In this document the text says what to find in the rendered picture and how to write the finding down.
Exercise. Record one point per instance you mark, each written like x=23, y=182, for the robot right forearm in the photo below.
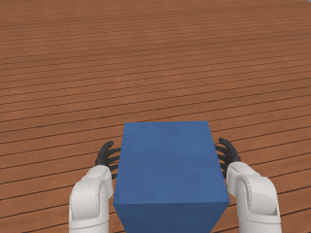
x=256, y=199

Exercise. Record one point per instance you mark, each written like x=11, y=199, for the robot left forearm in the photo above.
x=89, y=202

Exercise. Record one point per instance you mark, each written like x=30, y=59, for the left robot hand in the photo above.
x=102, y=157

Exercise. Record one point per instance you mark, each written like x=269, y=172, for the carton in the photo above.
x=169, y=178

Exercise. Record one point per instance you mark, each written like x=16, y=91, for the right robot hand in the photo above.
x=230, y=154

